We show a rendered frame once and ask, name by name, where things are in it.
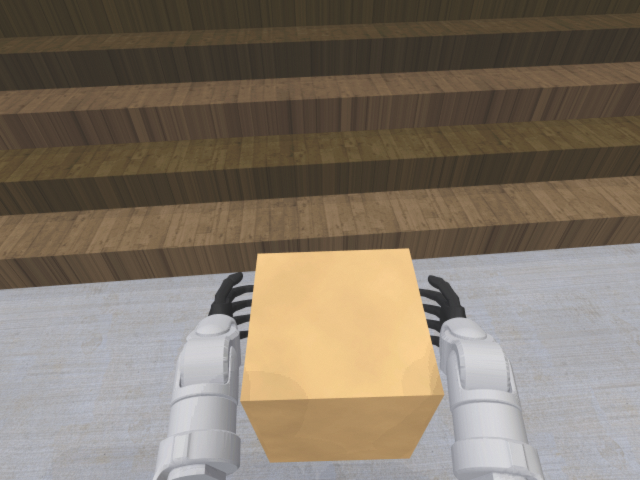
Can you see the right robot hand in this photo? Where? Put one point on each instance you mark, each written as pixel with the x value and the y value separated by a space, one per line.
pixel 447 299

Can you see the right robot forearm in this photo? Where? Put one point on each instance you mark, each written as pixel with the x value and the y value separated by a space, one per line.
pixel 490 437

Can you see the carton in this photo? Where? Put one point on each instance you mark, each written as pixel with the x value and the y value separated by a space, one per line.
pixel 339 361

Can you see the left robot forearm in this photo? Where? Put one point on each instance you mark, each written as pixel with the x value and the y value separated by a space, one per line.
pixel 201 441

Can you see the left robot hand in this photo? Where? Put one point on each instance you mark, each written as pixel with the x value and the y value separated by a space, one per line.
pixel 225 295

